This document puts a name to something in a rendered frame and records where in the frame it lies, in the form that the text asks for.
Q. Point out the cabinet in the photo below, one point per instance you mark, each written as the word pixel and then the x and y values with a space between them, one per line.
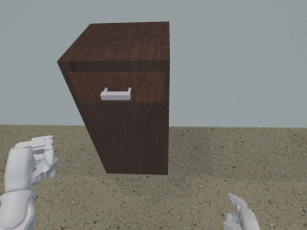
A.
pixel 129 137

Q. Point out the right robot hand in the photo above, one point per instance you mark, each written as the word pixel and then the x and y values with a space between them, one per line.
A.
pixel 245 220

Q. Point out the left robot hand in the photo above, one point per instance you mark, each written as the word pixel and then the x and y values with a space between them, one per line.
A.
pixel 38 154

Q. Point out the drawer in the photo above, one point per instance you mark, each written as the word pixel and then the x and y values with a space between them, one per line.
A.
pixel 146 86

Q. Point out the handle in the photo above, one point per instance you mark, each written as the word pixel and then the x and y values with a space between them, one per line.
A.
pixel 115 95

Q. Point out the left robot forearm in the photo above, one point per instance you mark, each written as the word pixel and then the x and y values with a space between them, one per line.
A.
pixel 17 211

